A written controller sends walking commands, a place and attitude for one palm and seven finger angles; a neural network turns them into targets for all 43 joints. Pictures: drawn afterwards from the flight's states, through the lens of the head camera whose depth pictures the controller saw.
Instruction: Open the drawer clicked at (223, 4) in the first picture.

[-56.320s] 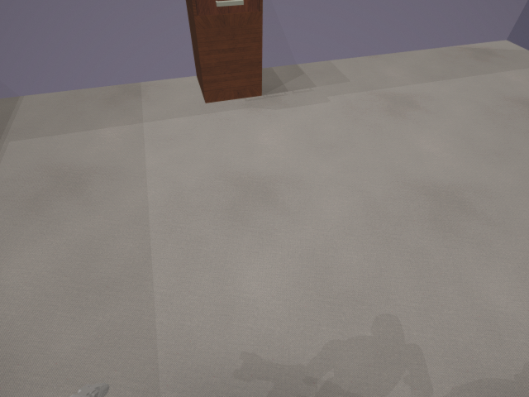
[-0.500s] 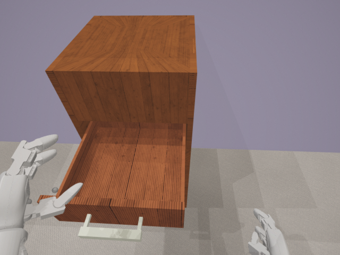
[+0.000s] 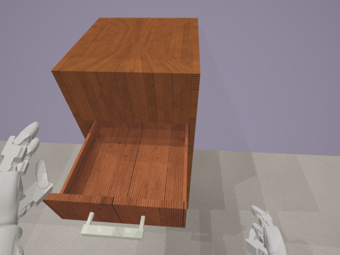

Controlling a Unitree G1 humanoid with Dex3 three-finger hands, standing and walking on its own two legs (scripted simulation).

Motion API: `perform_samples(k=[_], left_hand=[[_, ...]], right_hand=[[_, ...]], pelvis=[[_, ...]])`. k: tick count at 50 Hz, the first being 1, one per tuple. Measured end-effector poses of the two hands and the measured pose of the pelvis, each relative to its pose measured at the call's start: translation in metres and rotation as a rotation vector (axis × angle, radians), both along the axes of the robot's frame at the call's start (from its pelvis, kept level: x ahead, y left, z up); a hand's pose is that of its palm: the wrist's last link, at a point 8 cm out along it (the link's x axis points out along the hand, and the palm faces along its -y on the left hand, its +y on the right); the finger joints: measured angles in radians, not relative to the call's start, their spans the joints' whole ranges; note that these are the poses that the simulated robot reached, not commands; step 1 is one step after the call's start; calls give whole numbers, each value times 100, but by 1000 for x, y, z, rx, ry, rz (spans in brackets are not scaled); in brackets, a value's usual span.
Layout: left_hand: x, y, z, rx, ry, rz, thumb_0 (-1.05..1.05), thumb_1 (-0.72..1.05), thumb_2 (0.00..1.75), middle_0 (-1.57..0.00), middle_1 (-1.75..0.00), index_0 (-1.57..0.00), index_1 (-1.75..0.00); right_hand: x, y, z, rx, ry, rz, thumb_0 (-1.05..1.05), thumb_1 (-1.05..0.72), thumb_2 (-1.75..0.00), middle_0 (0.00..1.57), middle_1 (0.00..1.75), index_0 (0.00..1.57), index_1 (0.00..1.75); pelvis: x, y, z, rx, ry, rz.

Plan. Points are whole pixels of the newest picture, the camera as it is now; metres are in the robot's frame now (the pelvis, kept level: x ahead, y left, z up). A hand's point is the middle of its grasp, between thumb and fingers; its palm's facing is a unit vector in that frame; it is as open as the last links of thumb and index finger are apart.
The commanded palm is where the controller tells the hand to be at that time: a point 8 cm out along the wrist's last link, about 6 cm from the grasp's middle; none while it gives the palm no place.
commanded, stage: step back with the hand held close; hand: left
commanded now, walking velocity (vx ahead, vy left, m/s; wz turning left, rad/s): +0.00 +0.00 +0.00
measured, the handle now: (115, 224) +0.21 +0.19 -0.12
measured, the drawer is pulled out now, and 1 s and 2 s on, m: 0.30 0.30 0.30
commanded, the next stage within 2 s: stop stepping back and stand still in 1.14 s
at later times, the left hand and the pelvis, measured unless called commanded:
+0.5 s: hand (34, 212) +0.14 +0.24 +0.15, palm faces +0.33 -0.80 -0.51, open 7.4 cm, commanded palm +0.08 +0.28 +0.17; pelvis -0.05 +0.00 -0.01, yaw +0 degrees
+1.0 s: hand out of the picture +0.03 +0.21 +0.15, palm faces +0.37 -0.77 -0.52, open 7.4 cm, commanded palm -0.04 +0.26 +0.17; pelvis -0.16 -0.03 -0.02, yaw +1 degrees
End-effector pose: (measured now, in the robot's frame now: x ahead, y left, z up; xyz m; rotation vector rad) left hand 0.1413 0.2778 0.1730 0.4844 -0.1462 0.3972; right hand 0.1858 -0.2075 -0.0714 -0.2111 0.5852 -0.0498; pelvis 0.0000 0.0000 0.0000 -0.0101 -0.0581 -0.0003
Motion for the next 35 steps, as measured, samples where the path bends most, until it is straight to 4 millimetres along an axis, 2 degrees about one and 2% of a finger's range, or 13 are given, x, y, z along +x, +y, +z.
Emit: perform_samples(k=[8, 12, 15, 19, 25, 30, 35], left_hand=[[8, 3, 8, 72, -31, -14, 1, 89, 90, -21, -30, -21, -31], [12, -2, -5, 61, 25, -65, 1, 89, 90, -21, -30, -20, -31], [8, -5, -15, 51, 69, -109, 1, 89, 90, -21, -30, -21, -30], [-7, -2, -15, 69, 69, -145, 1, 89, 90, -22, -30, -21, -30], [-41, 2, 0, 119, -35, -111, 2, 89, 90, -22, -30, -21, -31], [-67, -10, 5, 81, -110, -36, 1, 89, 90, -21, -30, -21, -30], [-85, -25, 2, 18, -101, -45, 1, 89, 90, -21, -30, -21, -30]], right_hand=[[-8, -9, -3, -32, 50, -22, 1, -90, -90, 21, 30, 20, 30], [-21, -21, -2, -56, 77, -78, 1, -90, -90, 21, 30, 20, 30], [-34, -29, -1, -72, 91, -127, 1, -90, -90, 21, 30, 20, 30], [-54, -33, 2, -98, 102, -164, 1, -90, -90, 20, 30, 20, 30], [-76, -26, 3, -100, 71, -136, 1, -90, -90, 20, 30, 20, 30], [-90, -23, -9, -53, 48, -83, 1, -90, -90, 20, 30, 20, 30], [-115, -32, -16, -6, 82, -89, 1, -90, -90, 21, 30, 20, 30]], pelvis=[[-9, 0, -2, -7, 52, 5], [-16, 4, -3, -6, 79, 1], [-23, 7, -5, -3, 89, 0], [-34, 9, -8, 3, 90, 3], [-51, 2, -13, 18, 77, 6], [-68, -10, -16, 2, 70, 6], [-90, -15, -12, 19, 60, 12]])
